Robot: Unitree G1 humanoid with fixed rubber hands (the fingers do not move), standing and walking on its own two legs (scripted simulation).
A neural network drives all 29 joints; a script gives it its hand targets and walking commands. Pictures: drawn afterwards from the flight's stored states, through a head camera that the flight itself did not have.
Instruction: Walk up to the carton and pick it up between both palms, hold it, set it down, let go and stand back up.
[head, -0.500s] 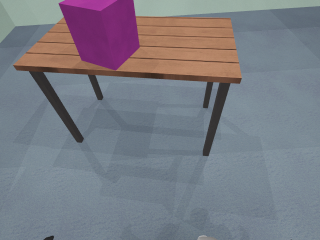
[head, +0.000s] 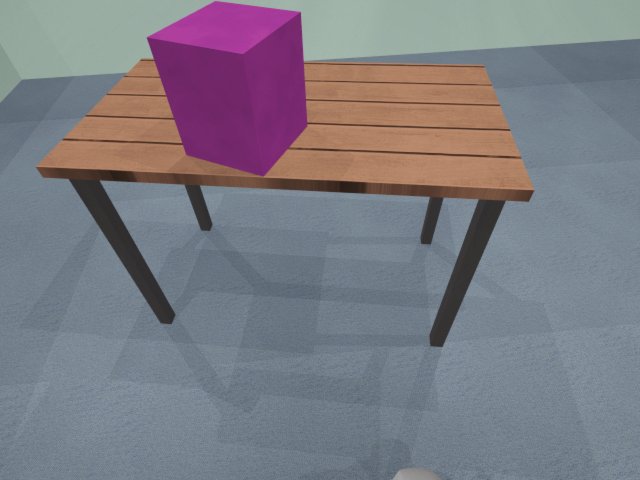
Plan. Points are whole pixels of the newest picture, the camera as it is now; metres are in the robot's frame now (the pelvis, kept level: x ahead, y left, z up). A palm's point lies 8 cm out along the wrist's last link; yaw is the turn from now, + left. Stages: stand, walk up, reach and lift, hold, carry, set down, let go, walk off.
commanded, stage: walk up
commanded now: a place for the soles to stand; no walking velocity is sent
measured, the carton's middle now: (239, 88) +0.82 +0.18 +0.09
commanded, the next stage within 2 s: none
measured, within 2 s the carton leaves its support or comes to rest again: neither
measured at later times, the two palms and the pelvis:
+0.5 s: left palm out of the picture +0.15 +0.45 -0.10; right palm (512, 479) +0.15 -0.22 -0.11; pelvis +0.09 +0.10 -0.02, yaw -2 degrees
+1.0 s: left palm out of the picture +0.25 +0.54 -0.08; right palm (426, 422) +0.22 -0.12 -0.11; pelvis +0.18 +0.20 -0.01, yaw -4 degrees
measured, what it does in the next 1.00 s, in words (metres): steps to the left: right foot, then left foot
